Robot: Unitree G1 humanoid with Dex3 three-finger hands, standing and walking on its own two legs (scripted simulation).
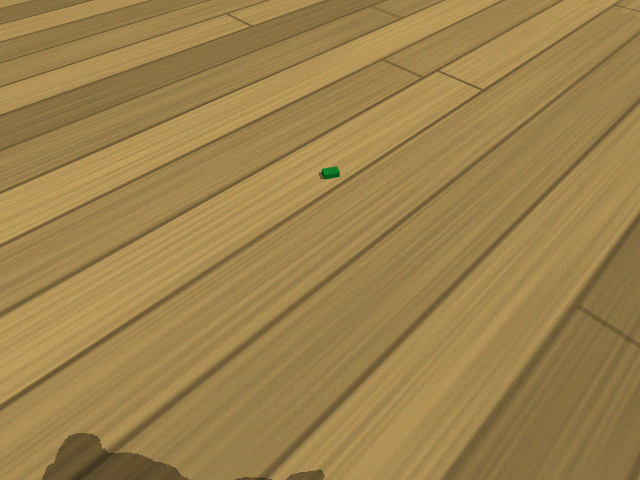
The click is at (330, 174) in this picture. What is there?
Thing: small brick
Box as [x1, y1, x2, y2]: [322, 166, 339, 179]
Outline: 336,166 322,169 324,179 339,176
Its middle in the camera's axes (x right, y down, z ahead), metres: +0.07 -0.32 +1.90
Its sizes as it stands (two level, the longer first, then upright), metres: 0.077 0.047 0.028
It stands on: the floor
